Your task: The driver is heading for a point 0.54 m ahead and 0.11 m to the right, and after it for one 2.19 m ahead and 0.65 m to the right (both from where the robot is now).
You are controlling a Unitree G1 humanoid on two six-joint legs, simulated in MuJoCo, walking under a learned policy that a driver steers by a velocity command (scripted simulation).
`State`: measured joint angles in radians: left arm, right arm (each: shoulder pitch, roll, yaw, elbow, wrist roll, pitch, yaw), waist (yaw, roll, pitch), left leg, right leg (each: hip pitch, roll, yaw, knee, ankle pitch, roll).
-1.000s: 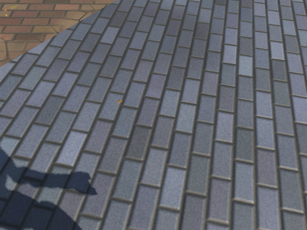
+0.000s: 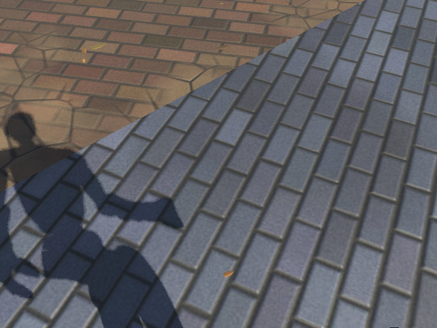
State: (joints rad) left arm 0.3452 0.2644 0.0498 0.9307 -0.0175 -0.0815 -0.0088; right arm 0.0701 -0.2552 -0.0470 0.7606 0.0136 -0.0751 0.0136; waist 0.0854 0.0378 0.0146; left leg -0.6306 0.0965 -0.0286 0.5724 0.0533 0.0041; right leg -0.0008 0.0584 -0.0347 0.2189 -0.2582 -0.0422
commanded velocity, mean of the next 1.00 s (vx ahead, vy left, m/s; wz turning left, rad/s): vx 0.50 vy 0.00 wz -0.37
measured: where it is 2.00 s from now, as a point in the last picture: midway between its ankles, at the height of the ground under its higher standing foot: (333, 167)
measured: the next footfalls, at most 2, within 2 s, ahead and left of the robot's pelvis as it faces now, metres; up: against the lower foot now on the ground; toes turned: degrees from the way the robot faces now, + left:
left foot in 0.10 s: +0.24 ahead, +0.14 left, +0.00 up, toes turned +2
right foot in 0.64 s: +0.50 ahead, -0.14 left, +0.00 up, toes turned -19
